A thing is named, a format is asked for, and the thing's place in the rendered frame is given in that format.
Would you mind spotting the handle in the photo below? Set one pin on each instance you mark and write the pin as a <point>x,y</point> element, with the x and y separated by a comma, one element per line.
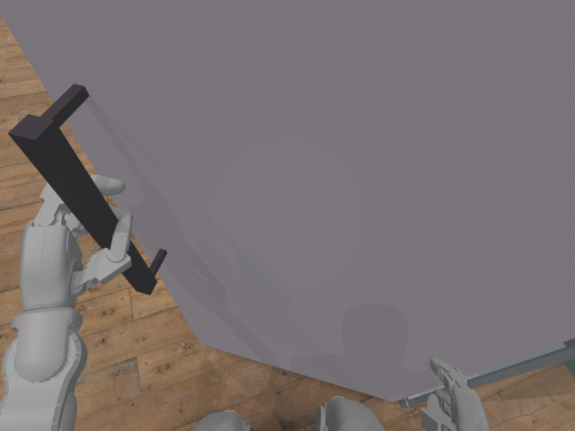
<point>42,141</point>

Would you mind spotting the robot right hand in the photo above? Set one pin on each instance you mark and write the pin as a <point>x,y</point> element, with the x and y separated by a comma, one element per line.
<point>462,411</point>

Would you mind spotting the fridge door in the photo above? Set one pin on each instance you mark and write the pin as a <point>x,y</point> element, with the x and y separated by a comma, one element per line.
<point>345,188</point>

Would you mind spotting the left robot forearm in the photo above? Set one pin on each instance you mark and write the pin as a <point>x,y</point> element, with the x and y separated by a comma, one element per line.
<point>40,370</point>

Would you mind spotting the robot left thigh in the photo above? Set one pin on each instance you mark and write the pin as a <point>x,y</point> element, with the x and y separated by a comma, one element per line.
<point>222,421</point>

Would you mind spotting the robot right thigh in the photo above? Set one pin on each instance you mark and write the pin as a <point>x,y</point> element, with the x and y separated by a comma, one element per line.
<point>346,415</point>

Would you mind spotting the robot left hand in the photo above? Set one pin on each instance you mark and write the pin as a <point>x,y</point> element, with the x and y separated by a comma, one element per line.
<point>50,252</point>

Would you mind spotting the robot thigh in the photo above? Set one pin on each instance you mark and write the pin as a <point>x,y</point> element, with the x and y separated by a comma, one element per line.
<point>222,421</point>
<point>346,415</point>

